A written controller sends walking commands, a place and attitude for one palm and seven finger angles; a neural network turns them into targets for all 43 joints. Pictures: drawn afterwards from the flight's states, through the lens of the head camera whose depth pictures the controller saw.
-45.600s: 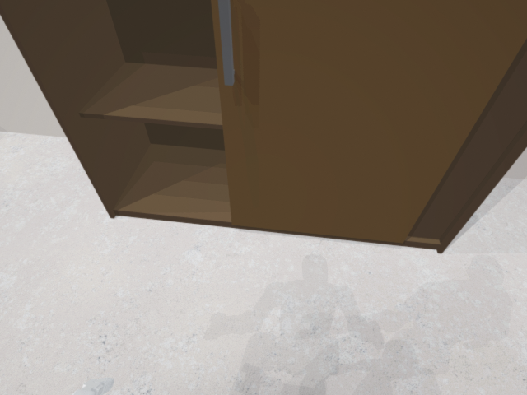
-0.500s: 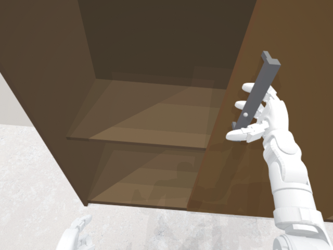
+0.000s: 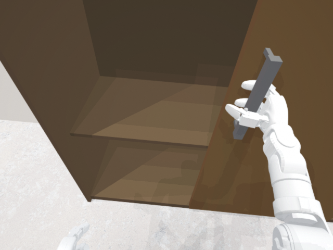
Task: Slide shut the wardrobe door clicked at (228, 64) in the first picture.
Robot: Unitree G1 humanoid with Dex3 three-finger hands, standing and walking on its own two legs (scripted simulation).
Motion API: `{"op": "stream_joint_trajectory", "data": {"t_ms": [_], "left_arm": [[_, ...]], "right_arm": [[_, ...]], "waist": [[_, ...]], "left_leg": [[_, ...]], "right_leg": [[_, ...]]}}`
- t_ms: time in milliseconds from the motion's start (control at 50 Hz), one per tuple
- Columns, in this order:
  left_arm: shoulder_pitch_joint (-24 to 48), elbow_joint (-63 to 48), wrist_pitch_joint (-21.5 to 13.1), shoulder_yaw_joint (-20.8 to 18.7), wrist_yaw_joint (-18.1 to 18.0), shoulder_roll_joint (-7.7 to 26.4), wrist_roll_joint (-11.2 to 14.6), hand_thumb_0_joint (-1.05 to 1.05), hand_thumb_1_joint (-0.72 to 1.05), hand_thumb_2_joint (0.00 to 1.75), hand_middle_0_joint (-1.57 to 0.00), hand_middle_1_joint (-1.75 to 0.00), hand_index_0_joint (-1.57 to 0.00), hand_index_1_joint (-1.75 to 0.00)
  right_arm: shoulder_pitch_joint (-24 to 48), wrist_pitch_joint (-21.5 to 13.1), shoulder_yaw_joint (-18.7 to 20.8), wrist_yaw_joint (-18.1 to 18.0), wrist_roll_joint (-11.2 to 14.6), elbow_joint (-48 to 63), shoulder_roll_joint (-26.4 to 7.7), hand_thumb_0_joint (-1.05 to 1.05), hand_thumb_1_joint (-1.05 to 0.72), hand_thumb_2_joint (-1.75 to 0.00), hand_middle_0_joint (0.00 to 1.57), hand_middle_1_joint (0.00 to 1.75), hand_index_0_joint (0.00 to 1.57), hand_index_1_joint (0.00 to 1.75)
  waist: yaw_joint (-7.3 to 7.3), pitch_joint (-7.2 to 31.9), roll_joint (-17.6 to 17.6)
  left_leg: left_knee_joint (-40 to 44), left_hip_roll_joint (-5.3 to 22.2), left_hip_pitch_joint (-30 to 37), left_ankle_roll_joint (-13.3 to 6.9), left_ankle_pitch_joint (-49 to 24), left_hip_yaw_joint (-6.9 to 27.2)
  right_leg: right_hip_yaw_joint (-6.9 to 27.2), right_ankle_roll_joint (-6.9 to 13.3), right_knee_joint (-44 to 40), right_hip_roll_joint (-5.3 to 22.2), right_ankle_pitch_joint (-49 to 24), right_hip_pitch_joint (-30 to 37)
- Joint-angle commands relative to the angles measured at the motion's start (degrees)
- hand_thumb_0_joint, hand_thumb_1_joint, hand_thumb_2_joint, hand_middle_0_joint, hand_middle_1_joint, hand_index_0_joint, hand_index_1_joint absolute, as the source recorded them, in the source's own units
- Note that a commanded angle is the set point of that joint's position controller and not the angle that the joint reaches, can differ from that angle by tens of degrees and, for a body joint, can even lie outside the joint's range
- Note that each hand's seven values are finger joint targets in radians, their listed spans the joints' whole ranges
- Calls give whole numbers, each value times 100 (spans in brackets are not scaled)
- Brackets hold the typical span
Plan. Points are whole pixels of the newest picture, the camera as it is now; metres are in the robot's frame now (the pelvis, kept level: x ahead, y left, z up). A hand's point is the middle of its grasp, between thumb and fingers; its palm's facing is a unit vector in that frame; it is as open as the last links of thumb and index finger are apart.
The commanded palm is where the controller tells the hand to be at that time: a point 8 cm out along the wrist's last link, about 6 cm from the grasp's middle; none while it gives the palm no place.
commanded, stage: grip the handle and tug to test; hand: right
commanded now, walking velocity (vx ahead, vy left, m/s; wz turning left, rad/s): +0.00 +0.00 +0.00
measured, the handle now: (250, 98) +0.46 -0.16 +0.15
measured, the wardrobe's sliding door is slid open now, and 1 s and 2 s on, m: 0.59 0.59 0.53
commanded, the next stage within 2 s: tug the door sideways, standing still in 0.96 s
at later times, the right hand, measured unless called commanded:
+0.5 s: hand (245, 109) +0.42 -0.14 +0.16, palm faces +0.02 +1.00 +0.00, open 5.5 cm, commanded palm +0.39 -0.18 +0.17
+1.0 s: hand (244, 110) +0.41 -0.13 +0.16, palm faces +0.01 +1.00 -0.01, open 5.7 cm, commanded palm +0.36 -0.19 +0.17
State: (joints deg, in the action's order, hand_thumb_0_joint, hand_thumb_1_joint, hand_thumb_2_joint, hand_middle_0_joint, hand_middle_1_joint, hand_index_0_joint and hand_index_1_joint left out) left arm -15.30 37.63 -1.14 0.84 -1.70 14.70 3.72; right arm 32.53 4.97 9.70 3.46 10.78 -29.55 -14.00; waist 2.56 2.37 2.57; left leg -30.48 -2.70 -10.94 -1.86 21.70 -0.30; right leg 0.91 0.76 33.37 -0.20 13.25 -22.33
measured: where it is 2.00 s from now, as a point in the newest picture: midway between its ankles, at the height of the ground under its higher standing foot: outside the picture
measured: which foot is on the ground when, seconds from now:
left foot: down 0.00-1.00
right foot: down 0.00-1.00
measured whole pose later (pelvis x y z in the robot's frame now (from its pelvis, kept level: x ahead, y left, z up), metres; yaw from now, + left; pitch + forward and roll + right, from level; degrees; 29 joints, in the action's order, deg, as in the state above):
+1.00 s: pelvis +0.04 +0.01 +0.00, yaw +2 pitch +3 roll +0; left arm -13.7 32.8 0.2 0.7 -0.8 14.7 3.7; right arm 16.7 10.1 12.1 3.1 12.0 -9.2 -13.7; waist 3.0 4.6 2.2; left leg -29.0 -2.7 -8.3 -2.1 22.8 1.4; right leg -1.3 0.5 32.1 0.4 16.4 -18.9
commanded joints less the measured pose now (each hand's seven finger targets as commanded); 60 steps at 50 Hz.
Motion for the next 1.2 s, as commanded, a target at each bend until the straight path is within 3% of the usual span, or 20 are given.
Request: {"op": "stream_joint_trajectory", "data": {"t_ms": [0, 20, 60, 120, 140, 240, 400, 480, 520, 580, 640, 700, 800, 840, 860, 980, 1040, 1080, 1140, 1180], "left_arm": [[388, -812, -293, -287, -17, 754, 8, 0, 90, 90, -20, -30, -20, -30], [409, -838, -297, -281, -7, 727, 3, 0, 90, 90, -20, -30, -20, -30], [410, -848, -331, -294, 8, 713, -1, 0, 90, 90, -20, -30, -20, -30], [360, -764, -311, -290, 2, 749, 10, 0, 90, 90, -20, -30, -20, -30], [338, -769, -313, -301, -7, 769, 0, 0, 90, 90, -20, -30, -20, -30], [383, -832, -327, -303, 6, 729, 10, 0, 90, 90, -20, -30, -20, -30], [434, -873, -307, -302, 23, 737, 12, 0, 90, 90, -20, -30, -20, -30], [472, -892, -285, -284, 19, 718, -3, 0, 90, 90, -20, -30, -20, -30], [462, -884, -260, -289, 11, 750, -2, 0, 90, 90, -20, -30, -20, -30], [544, -1004, -258, -290, 28, 706, -2, 0, 90, 90, -20, -30, -20, -30], [584, -1056, -241, -282, 47, 699, -3, 0, 90, 90, -20, -30, -20, -30], [633, -1129, -222, -287, 54, 713, 2, 0, 90, 90, -20, -30, -20, -30], [727, -1264, -188, -278, 62, 693, 7, 0, 90, 90, -20, -30, -20, -30], [739, -1319, -183, -280, 66, 695, -5, 0, 90, 90, -20, -30, -20, -30], [759, -1355, -172, -279, 67, 690, -3, 0, 90, 90, -20, -30, -20, -30], [870, -1515, -164, -259, 88, 627, -3, 0, 90, 90, -20, -30, -20, -30], [889, -1546, -164, -253, 82, 643, -12, 0, 90, 90, -20, -30, -20, -30], [923, -1449, -189, -237, 54, 595, 3, 0, 90, 90, -20, -30, -20, -30], [840, -1191, -202, -261, 7, 668, -23, 0, 90, 90, -20, -30, -20, -30], [840, -1167, -217, -262, 13, 633, -38, 0, 90, 90, -20, -30, -20, -30]], "right_arm": [[2641, -491, 311, 1, 45, 1372, -1049, 0, -62, -78, 42, 136, 42, 136], [2548, -504, 162, 3, 34, 1436, -878, 0, -67, -80, 43, 137, 43, 137], [2456, -514, 117, -15, 41, 1531, -769, 0, -76, -84, 44, 138, 44, 138], [2647, -481, 202, -26, 53, 1306, -928, 0, -90, -90, 45, 140, 45, 140], [2586, -486, 407, -27, 42, 1290, -1140, 0, -90, -90, 45, 140, 45, 140], [2492, -506, 118, 17, 26, 1571, -816, 0, -90, -90, 45, 140, 45, 140], [2164, -475, 217, -5, 36, 1709, -894, 0, -90, -90, 45, 140, 45, 140], [2156, -435, 182, 10, 52, 1838, -869, 0, -90, -90, 45, 140, 45, 140], [2147, -395, 324, 20, 50, 1824, -1043, 0, -90, -90, 45, 140, 45, 140], [1596, -377, 254, 49, 82, 2125, -879, 0, -90, -90, 45, 140, 45, 140], [1471, -312, 244, 59, 91, 2325, -838, 0, -90, -90, 45, 140, 45, 140], [1079, -268, 319, 77, 110, 2457, -881, 0, -90, -90, 45, 140, 45, 140], [454, -134, 346, 121, 137, 2933, -848, 0, -90, -90, 45, 140, 45, 140], [134, -51, 509, 115, 175, 3149, -956, 0, -90, -90, 45, 140, 45, 140], [-153, 3, 618, 112, 191, 3180, -1011, 0, -90, -90, 45, 140, 45, 140], [-878, 133, 506, 151, 242, 4013, -867, 0, -90, -90, 45, 140, 45, 140], [-1122, 235, 579, 143, 283, 4216, -904, 0, -90, -90, 45, 140, 45, 140], [-397, 284, 10, 111, 279, 4282, -424, 0, -90, -90, 45, 140, 45, 140], [615, 421, -140, -55, 186, 3981, -365, 0, -90, -90, 45, 140, 45, 140], [604, 474, -457, -124, 113, 4069, -68, 0, -90, -90, 45, 140, 45, 140]], "waist": [[36, 1677, -290], [13, 1694, -94], [18, 1779, -90], [73, 1516, -289], [28, 1592, -329], [23, 1752, -53], [-8, 1705, -369], [-39, 1701, -199], [-33, 1750, -220], [-135, 1937, -245], [-133, 1881, -118], [-169, 1798, -434], [-233, 1875, -349], [-298, 1907, -236], [-338, 1900, -350], [-380, 1889, -227], [-369, 1816, -310], [-176, 1588, -307], [11, 1476, -129], [22, 1503, 18]], "left_leg": [[509, 33, -788, 56, -2148, -34], [465, 30, -781, 31, -2191, -62], [468, 16, -823, 42, -2224, -72], [537, 11, -851, 61, -2112, -48], [550, 14, -803, 63, -2125, -24], [474, 11, -791, 41, -2343, -56], [480, 16, -616, 73, -2648, -49], [455, 46, -512, 47, -2752, -46], [443, 43, -510, 64, -2843, -31], [381, 71, -259, 55, -3193, -51], [365, 55, -348, 63, -3279, -72], [367, 74, -186, 100, -3567, -64], [282, 101, -23, 120, -4008, -74], [230, 122, 81, 120, -4257, -74], [226, 119, 132, 126, -4282, -97], [139, 150, 274, 125, -4677, -133], [151, 142, 210, 134, -4567, -173], [209, 148, 1, 134, -4319, -189], [224, 99, -439, 111, -3899, -199], [172, 109, -487, 80, -3855, -220]], "right_leg": [[104, 228, -109, -9, -1299, 1976], [112, 216, -106, -13, -1404, 2067], [111, 217, -82, -11, -1491, 2181], [96, 233, -111, -12, -1257, 1945], [97, 235, -125, -8, -1259, 1944], [95, 221, -86, -11, -1562, 2187], [39, 246, -84, -12, -1689, 2083], [36, 245, -53, -42, -1777, 2058], [26, 249, -56, -48, -1788, 2077], [2, 256, -23, -55, -2094, 2129], [-3, 251, -7, -55, -2167, 2186], [-65, 271, -9, -56, -2169, 2019], [-125, 273, 22, -65, -2417, 2026], [-142, 270, 47, -75, -2555, 2015], [-146, 265, 35, -71, -2548, 1970], [-194, 270, 77, -55, -2945, 2030], [-178, 242, 48, -27, -2837, 1967], [-157, 248, 69, -6, -2746, 2005], [-56, 238, 98, 21, -2712, 2201], [-11, 241, 141, 24, -2961, 2356]]}}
